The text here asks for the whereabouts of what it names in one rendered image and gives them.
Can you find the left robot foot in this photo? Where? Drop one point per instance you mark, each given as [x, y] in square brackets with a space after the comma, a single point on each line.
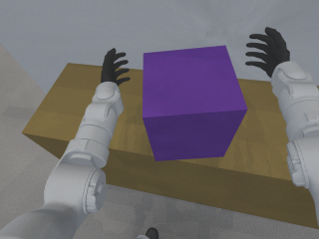
[152, 233]

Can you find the carton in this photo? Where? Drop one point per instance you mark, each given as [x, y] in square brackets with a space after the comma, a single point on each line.
[192, 102]

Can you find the right robot forearm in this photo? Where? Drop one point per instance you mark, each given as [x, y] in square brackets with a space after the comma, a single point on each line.
[298, 99]

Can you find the robot right hand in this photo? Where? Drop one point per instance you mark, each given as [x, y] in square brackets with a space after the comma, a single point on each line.
[276, 51]

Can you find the pedestal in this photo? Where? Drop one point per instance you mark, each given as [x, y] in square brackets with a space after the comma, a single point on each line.
[251, 178]

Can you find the robot left hand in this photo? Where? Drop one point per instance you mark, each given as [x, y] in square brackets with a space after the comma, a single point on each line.
[109, 73]

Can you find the robot left upper arm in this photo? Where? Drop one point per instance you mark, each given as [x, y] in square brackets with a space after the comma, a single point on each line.
[72, 193]

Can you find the left robot forearm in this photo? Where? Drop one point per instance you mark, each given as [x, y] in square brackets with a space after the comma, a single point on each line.
[91, 143]

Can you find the robot right upper arm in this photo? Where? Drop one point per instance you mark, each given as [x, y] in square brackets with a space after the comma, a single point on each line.
[303, 165]

